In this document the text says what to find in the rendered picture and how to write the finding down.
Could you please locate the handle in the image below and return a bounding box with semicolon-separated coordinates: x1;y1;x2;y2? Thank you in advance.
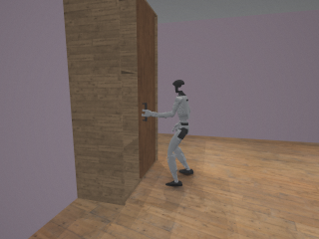
143;103;148;121

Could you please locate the right robot hand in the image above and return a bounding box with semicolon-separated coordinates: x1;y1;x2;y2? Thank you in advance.
171;123;180;132

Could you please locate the robot left thigh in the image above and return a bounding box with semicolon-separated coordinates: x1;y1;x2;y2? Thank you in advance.
167;128;186;159

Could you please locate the left robot hand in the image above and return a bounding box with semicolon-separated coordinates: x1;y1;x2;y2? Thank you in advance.
142;109;153;118

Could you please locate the robot left foot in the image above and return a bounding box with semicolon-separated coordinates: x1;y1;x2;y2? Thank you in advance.
165;180;182;186

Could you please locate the left robot forearm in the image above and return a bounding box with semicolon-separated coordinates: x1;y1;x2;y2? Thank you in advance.
152;112;173;119

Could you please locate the wardrobe door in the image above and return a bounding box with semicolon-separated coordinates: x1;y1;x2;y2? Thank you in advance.
136;0;156;179

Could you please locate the robot left upper arm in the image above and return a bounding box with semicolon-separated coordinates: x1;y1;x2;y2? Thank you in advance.
170;96;183;118

